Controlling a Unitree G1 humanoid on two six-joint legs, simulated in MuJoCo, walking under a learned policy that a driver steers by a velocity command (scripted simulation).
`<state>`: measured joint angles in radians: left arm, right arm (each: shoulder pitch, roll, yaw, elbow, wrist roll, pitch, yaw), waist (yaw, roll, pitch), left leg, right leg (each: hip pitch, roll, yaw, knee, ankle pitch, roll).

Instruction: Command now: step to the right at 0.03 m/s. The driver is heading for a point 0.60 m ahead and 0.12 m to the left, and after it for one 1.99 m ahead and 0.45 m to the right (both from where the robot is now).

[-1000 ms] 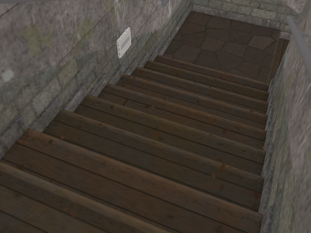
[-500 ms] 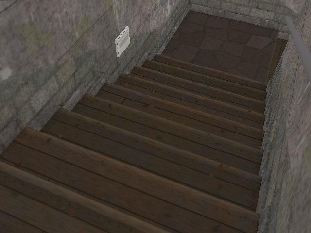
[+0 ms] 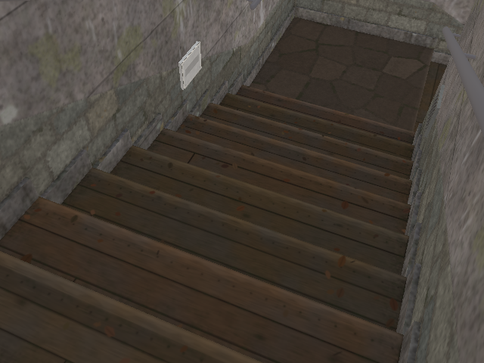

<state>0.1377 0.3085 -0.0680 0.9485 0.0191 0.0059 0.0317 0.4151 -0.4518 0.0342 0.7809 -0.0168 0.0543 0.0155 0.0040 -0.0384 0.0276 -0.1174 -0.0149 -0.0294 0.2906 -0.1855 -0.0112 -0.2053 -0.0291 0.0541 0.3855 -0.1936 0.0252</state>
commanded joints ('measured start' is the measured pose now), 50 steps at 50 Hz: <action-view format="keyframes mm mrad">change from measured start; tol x16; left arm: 1 -29 119 15 -65 34 -11 2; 50 25 104 28 1 -11 -15 2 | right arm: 1 18 -8 -53 -27 -22 -3 -5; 50 -30 28 -42 -24 11 -16 -11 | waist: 1 0 25 -14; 50 20 26 -26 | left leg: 1 -23 51 -31 -34 -37 61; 50 11 72 -63 -49 38 40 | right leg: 1 -7 -163 136 -108 37 -34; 50 9 -95 81 -76 129 -24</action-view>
